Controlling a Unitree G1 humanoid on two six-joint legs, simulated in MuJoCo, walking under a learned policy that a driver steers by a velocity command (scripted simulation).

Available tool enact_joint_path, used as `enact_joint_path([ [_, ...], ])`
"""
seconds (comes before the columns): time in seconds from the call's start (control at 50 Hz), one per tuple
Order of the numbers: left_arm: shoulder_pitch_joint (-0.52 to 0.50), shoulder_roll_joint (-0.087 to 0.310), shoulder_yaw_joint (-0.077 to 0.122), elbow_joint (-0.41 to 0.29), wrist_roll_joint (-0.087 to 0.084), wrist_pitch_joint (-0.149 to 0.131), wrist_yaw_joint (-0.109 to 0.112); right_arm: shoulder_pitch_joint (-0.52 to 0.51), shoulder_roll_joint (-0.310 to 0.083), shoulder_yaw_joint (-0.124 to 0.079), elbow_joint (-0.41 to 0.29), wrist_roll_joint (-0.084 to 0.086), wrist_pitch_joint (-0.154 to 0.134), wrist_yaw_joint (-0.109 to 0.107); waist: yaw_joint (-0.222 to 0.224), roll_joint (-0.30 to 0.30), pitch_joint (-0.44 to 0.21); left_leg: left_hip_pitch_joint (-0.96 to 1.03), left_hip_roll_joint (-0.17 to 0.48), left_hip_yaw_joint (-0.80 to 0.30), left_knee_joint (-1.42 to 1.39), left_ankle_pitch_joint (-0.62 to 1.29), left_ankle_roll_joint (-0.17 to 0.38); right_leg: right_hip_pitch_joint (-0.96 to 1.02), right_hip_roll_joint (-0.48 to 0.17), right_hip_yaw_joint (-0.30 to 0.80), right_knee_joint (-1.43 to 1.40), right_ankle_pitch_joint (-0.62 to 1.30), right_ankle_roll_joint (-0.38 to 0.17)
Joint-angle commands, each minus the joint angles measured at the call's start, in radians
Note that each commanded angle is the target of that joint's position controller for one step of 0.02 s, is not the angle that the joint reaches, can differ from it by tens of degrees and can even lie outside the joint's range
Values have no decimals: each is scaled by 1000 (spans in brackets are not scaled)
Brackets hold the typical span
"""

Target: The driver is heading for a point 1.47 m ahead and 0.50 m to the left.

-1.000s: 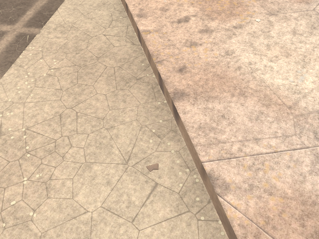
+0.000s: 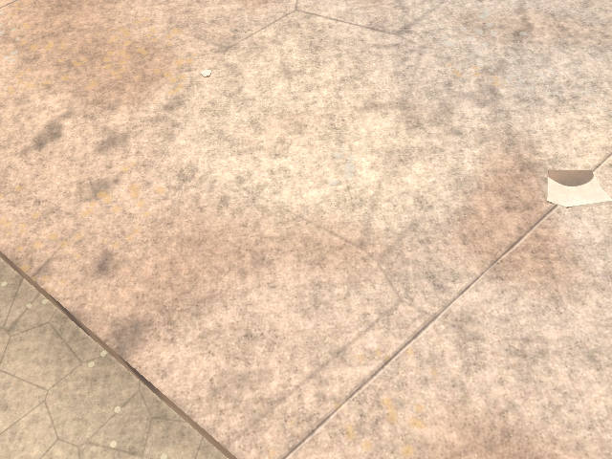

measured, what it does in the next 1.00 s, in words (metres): steps on the spot, turning left: left foot, then right foot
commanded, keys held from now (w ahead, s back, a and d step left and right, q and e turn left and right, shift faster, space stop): q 0.80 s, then no key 0.20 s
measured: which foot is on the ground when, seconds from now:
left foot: up 0.00-0.14, down 0.16-0.48, up 0.50-0.84, down 0.86-1.00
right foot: down 0.00-0.20, up 0.22-0.44, down 0.46-0.86, up 0.88-1.00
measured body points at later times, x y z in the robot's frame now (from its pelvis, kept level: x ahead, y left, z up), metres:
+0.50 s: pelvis +0.02 +0.03 -0.01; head +0.05 +0.02 +0.44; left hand +0.08 +0.33 -0.12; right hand +0.23 -0.21 -0.11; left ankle +0.04 +0.14 -0.74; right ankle +0.01 -0.08 -0.74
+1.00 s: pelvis -0.01 +0.09 -0.01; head +0.01 +0.12 +0.44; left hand -0.02 +0.41 -0.12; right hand +0.26 -0.07 -0.08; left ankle -0.04 +0.18 -0.74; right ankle -0.01 -0.06 -0.65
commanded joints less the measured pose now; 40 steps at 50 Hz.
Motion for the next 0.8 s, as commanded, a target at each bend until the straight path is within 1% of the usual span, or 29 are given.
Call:
enact_joint_path([
  [0.02,20,125,26,-57,8,-9,5,62,-57,-12,-45,7,3,-7,-12,-122,-178,62,-1,4,-112,29,17,167,-293,203,-57,643,-130],
  [0.08,-3,71,-4,-45,18,-12,2,76,-41,-6,-28,16,11,-11,-10,-145,-167,251,-11,23,-295,26,43,99,-282,152,-58,633,-92],
  [0.1,-2,62,-13,-35,20,-11,2,79,-37,-4,-20,21,13,-12,-5,-155,-157,309,-18,32,-363,26,49,84,-283,148,-63,605,-83],
  [0.12,-2,65,-19,-24,20,-10,2,86,-34,-3,-11,24,13,-12,-5,-158,-141,359,-23,39,-442,39,56,73,-288,152,-62,563,-75],
  [0.14,-71,60,-24,-31,-11,-10,6,42,-46,-15,-21,65,-14,-11,-42,-118,-134,417,10,-19,-620,207,44,35,-293,179,-30,389,-93],
  [0.16,-31,73,-22,-16,-16,-12,8,30,-77,-19,-28,54,-29,-11,-39,-82,-127,457,13,-37,-738,339,46,46,-254,165,-28,212,-52],
  [0.18,13,79,-18,-10,10,-20,11,26,-148,-33,-35,35,-38,-15,4,32,-137,515,102,-154,-708,617,60,7,-169,98,65,28,1],
  [0.2,96,77,-11,9,16,-23,13,17,-161,-29,-45,26,-37,-10,54,164,-149,515,169,-214,-673,737,148,-29,-95,21,115,-223,58],
  [0.22,46,75,-14,-7,14,-20,24,-7,-117,-22,-47,22,-44,0,28,169,-122,395,211,-310,-737,544,232,7,-96,-13,113,-197,99],
  [0.24,-8,90,-6,-13,5,-14,34,-17,-114,-26,-45,25,-49,9,15,142,-69,344,175,-332,-766,414,238,18,-99,-21,114,-156,113],
  [0.26,-45,88,-1,-18,-1,-6,43,-2,-128,-33,-37,24,-52,10,2,139,-61,339,160,-346,-772,354,238,3,-94,-30,132,-136,117],
  [0.3,-53,78,5,-29,-2,10,48,6,-150,-45,-45,31,-57,4,-5,149,-77,371,162,-389,-773,337,259,-36,-82,-32,172,-166,126],
  [0.34,-52,59,9,-26,-8,4,43,-1,-144,-49,-58,36,-53,-9,-10,134,-110,403,154,-401,-753,400,269,-46,-72,-37,197,-209,131],
  [0.38,-52,50,13,-21,-15,-9,35,-16,-152,-58,-74,44,-41,-19,-13,111,-143,437,145,-408,-720,495,274,-51,-68,-42,182,-218,137],
  [0.42,-34,47,17,-10,-21,-18,27,-36,-159,-67,-92,54,-21,-25,-6,84,-160,431,116,-396,-690,525,253,-3,-67,-48,70,-135,130],
  [0.44,-29,56,21,-9,-19,-21,22,-40,-157,-70,-100,58,-12,-27,-5,65,-163,405,92,-381,-668,490,232,38,-77,-42,19,-64,123],
  [0.46,-18,81,29,-12,-13,-21,19,-44,-148,-70,-112,58,-7,-28,-6,30,-166,345,58,-354,-625,414,204,92,-115,-17,-9,14,108],
  [0.48,-13,148,47,-8,-3,-17,22,-33,-117,-64,-137,59,-5,-25,-38,-123,-155,231,-26,-249,-527,248,151,133,-211,81,-30,130,46],
  [0.5,-29,174,57,-24,10,-16,25,-24,-113,-62,-138,63,-6,-19,-34,-252,-124,118,-125,-142,-368,15,87,155,-366,234,-96,264,-69],
  [0.52,-83,151,47,-64,27,-22,29,-9,-146,-76,-129,58,-8,-12,-22,-275,-127,59,-138,-98,-78,-268,38,141,-515,332,-112,440,-190],
  [0.54,-105,124,35,-90,26,-28,33,20,-186,-96,-113,57,-3,-7,-35,-179,-130,25,-117,-123,146,-312,8,126,-539,309,-95,529,-228],
  [0.56,-142,115,31,-102,9,-30,37,44,-182,-100,-105,57,8,-3,-67,-118,-113,-7,-96,-142,236,-269,-9,124,-503,232,-64,523,-194],
  [0.58,-154,113,30,-106,-7,-31,39,43,-157,-93,-103,55,18,-2,-66,-105,-91,-45,-85,-144,243,-214,-25,136,-459,165,-54,480,-156],
  [0.62,-115,133,34,-102,-9,-18,49,-5,-116,-76,-121,57,19,3,-32,-133,-71,-77,-80,-92,163,-118,-49,176,-387,66,-49,454,-128],
  [0.64,-87,140,37,-104,-6,-10,54,-34,-100,-68,-139,60,18,8,-13,-157,-78,-82,-74,-63,95,-93,-60,209,-375,38,-45,466,-128],
  [0.68,-59,159,45,-118,-2,0,60,-74,-80,-55,-171,57,17,20,15,-176,-115,-40,-44,-22,-47,-82,-69,254,-385,1,-30,504,-130],
  [0.72,-70,185,54,-139,-3,4,53,-69,-80,-50,-189,58,16,31,21,-192,-151,55,-19,15,-153,-75,-59,224,-413,-22,-22,520,-129],
  [0.76,-81,204,61,-149,-12,2,43,-46,-104,-59,-200,65,20,34,15,-219,-159,145,-19,57,-243,-61,-37,166,-425,-51,-14,497,-112],
  [0.8,-82,206,62,-147,-24,-6,31,-25,-119,-68,-208,66,26,33,7,-230,-151,193,-27,82,-352,-17,-5,144,-438,-65,9,436,-86],
])
Keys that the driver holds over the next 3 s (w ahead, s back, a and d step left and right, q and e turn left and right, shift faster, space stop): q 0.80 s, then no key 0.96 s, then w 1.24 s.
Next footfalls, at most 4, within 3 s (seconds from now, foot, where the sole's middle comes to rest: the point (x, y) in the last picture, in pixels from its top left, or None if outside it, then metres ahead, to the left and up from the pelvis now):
0.16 left None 0.09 0.14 -0.78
0.46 right None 0.05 -0.07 -0.78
0.86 left None -0.01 0.20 -0.78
1.22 right None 0.07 -0.02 -0.78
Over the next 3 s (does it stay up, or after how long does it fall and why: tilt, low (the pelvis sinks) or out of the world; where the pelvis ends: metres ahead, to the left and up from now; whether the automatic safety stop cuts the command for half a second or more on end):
stays up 0.53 0.32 0.11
